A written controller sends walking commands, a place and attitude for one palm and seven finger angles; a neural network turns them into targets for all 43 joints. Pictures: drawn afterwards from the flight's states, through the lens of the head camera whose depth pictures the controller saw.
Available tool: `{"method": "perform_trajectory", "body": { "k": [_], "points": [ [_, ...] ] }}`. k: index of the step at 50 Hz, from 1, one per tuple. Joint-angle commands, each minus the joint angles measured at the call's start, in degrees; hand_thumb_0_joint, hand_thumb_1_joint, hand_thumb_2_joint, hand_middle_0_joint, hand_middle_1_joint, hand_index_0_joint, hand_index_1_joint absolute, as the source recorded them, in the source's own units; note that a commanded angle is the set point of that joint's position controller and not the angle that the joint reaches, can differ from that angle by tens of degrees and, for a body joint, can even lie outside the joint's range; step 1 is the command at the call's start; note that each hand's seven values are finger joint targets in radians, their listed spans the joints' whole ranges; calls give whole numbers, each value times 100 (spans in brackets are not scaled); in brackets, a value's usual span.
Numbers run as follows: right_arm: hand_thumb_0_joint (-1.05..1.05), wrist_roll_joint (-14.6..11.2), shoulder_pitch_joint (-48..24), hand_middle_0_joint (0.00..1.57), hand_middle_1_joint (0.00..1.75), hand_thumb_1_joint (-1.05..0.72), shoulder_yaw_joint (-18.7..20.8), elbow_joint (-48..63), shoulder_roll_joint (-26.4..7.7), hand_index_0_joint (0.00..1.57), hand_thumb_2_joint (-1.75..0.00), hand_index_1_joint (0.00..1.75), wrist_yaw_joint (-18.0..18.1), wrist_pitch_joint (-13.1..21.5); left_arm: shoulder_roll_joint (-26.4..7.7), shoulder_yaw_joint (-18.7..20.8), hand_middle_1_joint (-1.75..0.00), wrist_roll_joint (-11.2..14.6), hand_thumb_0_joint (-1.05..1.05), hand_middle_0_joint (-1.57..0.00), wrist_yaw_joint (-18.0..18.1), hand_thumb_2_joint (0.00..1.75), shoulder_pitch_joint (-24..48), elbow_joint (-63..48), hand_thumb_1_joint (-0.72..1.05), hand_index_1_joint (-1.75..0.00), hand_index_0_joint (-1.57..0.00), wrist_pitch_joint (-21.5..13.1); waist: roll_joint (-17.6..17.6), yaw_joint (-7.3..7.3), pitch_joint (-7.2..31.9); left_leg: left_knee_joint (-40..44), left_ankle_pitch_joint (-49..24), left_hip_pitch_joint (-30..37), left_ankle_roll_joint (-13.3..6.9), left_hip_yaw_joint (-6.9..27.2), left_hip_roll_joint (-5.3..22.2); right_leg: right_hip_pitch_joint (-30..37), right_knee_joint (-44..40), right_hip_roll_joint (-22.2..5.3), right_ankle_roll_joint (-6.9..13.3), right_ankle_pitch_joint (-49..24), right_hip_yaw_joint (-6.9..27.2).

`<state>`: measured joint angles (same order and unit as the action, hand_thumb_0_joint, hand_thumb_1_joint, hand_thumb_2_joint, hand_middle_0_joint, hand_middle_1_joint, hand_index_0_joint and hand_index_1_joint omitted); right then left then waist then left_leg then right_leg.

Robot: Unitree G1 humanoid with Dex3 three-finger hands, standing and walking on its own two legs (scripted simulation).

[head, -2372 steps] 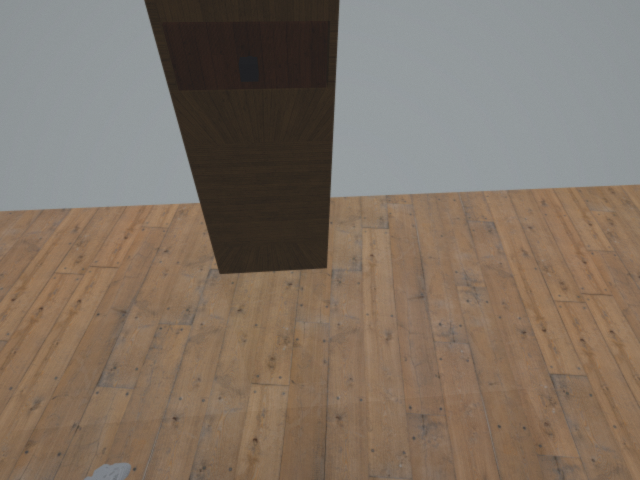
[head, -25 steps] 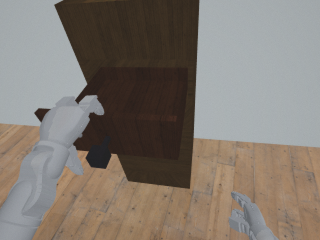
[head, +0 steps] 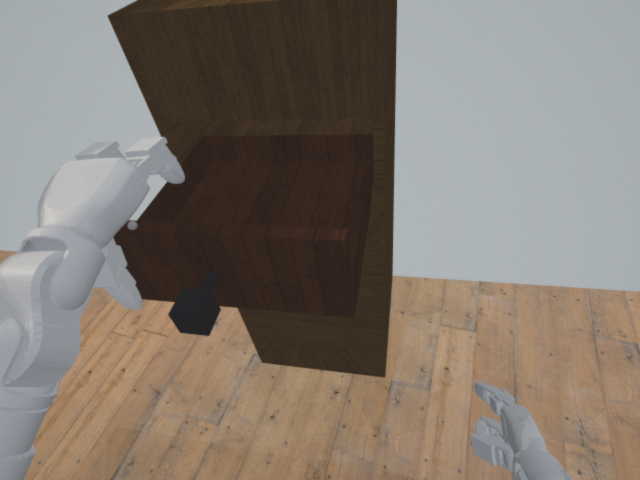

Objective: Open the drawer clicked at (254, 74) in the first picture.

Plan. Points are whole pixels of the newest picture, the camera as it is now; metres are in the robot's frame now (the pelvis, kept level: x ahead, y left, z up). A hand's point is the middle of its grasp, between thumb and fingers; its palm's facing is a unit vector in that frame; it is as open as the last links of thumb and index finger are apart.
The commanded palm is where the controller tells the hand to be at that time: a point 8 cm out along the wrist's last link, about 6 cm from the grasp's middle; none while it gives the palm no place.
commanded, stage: lift the hand off the handle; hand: left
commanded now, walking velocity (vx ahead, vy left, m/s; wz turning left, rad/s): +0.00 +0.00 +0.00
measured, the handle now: (202, 298) +0.31 +0.22 +0.08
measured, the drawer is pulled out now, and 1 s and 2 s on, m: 0.30 0.30 0.30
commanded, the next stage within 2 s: draw the hand back to the body in 0.06 s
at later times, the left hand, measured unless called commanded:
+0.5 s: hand (103, 258) +0.26 +0.26 +0.21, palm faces +0.16 -0.06 -0.99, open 13.9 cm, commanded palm +0.21 +0.25 +0.28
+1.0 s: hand (87, 253) +0.22 +0.22 +0.26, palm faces +0.40 -0.87 -0.29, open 13.3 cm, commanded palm +0.18 +0.27 +0.28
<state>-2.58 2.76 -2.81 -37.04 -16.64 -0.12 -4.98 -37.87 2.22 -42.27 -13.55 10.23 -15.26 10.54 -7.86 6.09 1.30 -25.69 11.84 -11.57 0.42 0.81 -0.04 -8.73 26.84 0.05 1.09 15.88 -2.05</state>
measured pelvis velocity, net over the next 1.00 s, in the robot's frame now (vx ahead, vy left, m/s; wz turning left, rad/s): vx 0.00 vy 0.01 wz -0.03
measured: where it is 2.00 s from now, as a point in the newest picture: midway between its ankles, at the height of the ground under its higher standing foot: outside the picture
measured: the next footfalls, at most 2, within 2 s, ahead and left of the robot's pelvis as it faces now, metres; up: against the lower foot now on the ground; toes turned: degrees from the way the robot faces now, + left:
none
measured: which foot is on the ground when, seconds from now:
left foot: down 0.00-1.00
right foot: down 0.00-1.00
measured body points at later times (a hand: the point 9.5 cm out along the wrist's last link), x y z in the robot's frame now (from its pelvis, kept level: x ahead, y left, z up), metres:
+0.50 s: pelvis +0.00 +0.01 +0.00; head -0.02 -0.04 +0.44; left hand +0.24 +0.26 +0.27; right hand +0.23 -0.20 -0.10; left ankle +0.02 +0.13 -0.74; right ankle -0.01 -0.10 -0.74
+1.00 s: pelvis +0.00 +0.01 +0.00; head -0.01 +0.01 +0.45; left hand +0.19 +0.27 +0.28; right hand +0.20 -0.19 -0.07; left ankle +0.02 +0.13 -0.74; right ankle -0.01 -0.10 -0.74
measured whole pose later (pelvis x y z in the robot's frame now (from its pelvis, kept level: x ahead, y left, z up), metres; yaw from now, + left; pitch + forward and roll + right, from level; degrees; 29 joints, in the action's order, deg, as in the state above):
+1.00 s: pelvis +0.00 +0.01 +0.00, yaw -2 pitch -5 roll -1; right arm -0.3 8.3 -4.0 -36.8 -10.5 3.3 6.3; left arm -20.6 20.2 3.9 3.4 -10.4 -33.2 -7.9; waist -1.6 3.9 -2.3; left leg -26.2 13.0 -8.7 0.1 -0.4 1.3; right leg -4.4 22.9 1.4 0.7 14.0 -0.8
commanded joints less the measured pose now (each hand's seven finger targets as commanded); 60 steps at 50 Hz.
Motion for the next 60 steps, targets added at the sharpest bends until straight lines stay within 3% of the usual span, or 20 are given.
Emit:
{"method": "perform_trajectory", "body": {
  "k": [1,3,5,8,13,14,18,21,24,31,33,37,38,39,40,42,43,47,51,60],
  "points": [
    [0,-37,-1164,20,30,-90,97,1061,-414,20,-90,30,21,310,-1015,525,-120,-93,0,-30,-15,30,1787,-601,-50,-120,-30,19,728,-115,943,243,-920,237,-161,-143,-180,25,-476,19,-114,-1056,58],
    [0,-55,-1167,20,30,-90,130,1075,-485,20,-90,30,36,325,-1526,1001,-120,-53,0,-30,-46,30,1727,-777,-50,-120,-30,-47,602,-44,1205,147,-1026,306,-166,-144,-168,196,-409,23,-70,-1239,138],
    [0,-3,-1161,20,30,-90,98,1077,-360,20,-90,30,9,297,-1292,839,-120,-136,0,-30,-90,30,1592,-769,-50,-120,-30,-97,717,-40,1255,143,-1160,279,-185,-156,-190,235,-332,8,-85,-1354,99],
    [0,4,-1146,20,30,-90,107,1099,-441,20,-90,30,22,351,-1786,1323,-120,-9,0,-30,2,30,1826,-1028,-50,-120,-30,-271,571,6,1353,71,-1077,290,-159,-156,-167,273,-335,-3,-67,-1296,146],
    [0,28,-1115,20,30,-90,136,1142,-422,20,-90,30,-3,367,-1987,1782,-120,120,0,-30,174,30,1357,-1171,-50,-120,-30,-427,397,135,1405,29,-1206,259,-135,-174,-163,377,-270,-18,-49,-1391,147],
    [0,50,-1175,20,30,-90,75,1208,-321,20,-90,30,-27,382,-1613,1445,-120,101,0,-30,170,30,1344,-1239,-50,-120,-30,-417,342,119,1431,28,-1268,254,-137,-189,-199,346,-238,-21,-68,-1399,99],
    [0,-8,-1125,20,30,-90,145,1192,-444,20,-90,30,-10,380,-1726,1670,-120,299,0,-30,193,30,657,-1253,-50,-120,-30,-309,383,68,1143,-18,-1170,199,-124,-196,-145,212,-268,-9,-74,-1411,122],
    [0,-13,-1143,20,30,-90,125,1229,-423,20,-90,30,-21,350,-1340,1288,-120,274,0,-30,107,30,350,-1408,-50,-120,-30,-231,531,-3,918,68,-1021,123,-141,-177,-148,10,-299,33,-129,-1168,1],
    [0,18,-1170,20,30,-90,89,1273,-384,20,-90,30,10,471,-1442,1255,-120,234,0,-30,78,30,611,-1896,-50,-120,-30,-318,382,-22,1216,34,-965,250,-142,-123,-174,51,-272,19,-106,-1008,30],
    [0,76,-1051,20,30,-90,116,1137,-381,20,-90,30,105,491,-1815,1846,-120,243,0,-30,334,30,167,-1765,-50,-120,-30,-576,463,38,887,135,-787,182,-124,-53,-126,-62,-398,62,-98,-692,-68],
    [0,22,-1073,20,30,-90,143,1125,-407,20,-90,30,112,540,-2034,2156,-120,384,0,-30,414,30,164,-1816,-50,-120,-30,-597,171,64,987,84,-843,240,-92,-40,-84,41,-389,54,-50,-788,-2],
    [0,47,-1061,20,30,-90,123,1151,-389,20,-90,30,68,484,-1667,1826,-120,405,0,-30,367,30,-106,-1577,-50,-120,-30,-442,272,72,818,206,-757,131,-72,-71,-87,-72,-382,61,-99,-666,-107],
    [0,-32,-1118,20,30,-90,136,1147,-424,20,-90,30,71,504,-1712,1903,-120,501,0,-30,339,30,-242,-1591,-50,-120,-30,-392,161,44,816,149,-761,159,-60,-61,-60,-42,-399,78,-68,-754,-38],
    [0,-10,-565,20,30,-90,99,1507,151,20,-90,30,210,870,734,1698,-118,4038,0,-30,910,32,796,-2484,-47,-118,-30,-1267,936,-592,443,142,-146,788,-180,-152,122,-388,-767,137,27,-567,-141],
    [0,102,-521,20,30,-90,91,1188,-81,20,-90,30,324,1043,181,2125,-115,4156,0,-29,1270,33,-293,-1720,-43,-115,-29,-1526,1460,-485,113,218,185,711,-192,-39,243,-475,-799,163,-3,-345,-112],
    [0,108,-542,20,30,-90,139,1178,-157,20,-90,30,364,1124,315,2439,-111,4579,0,-29,1479,36,-1094,-2125,-36,-111,-29,-1689,1340,-312,299,311,140,668,-172,-75,192,-248,-868,92,-21,-332,-125],
    [0,122,-526,20,30,-90,180,1039,-250,20,-90,30,395,1209,8,2731,-109,4709,0,-29,1584,37,-998,-2346,-32,-109,-29,-1834,1167,-305,434,317,101,737,-148,-101,209,-106,-866,67,-33,-379,-68],
    [0,218,-402,20,30,-90,162,946,-79,20,-90,30,415,1481,409,2639,-100,4746,0,-28,1920,43,-849,-3132,-18,-100,-28,-2232,-250,-236,677,461,-239,879,-69,-203,169,158,-805,30,23,-618,-17],
    [0,266,-288,20,30,-90,185,821,-73,20,-90,30,393,1607,634,2487,-91,4711,0,-27,2036,50,-1030,-2995,-5,-91,-27,-2329,-470,-257,203,547,-326,631,-27,-157,181,170,-844,44,73,-641,-22],
    [0,230,-212,20,30,-90,365,848,-172,20,-90,30,347,1530,642,2763,-70,4841,0,-25,1984,63,-2074,-2828,27,-70,-25,-2308,683,-194,381,340,-1198,730,-117,-251,197,379,-743,41,-11,-1600,-40]
  ]
}}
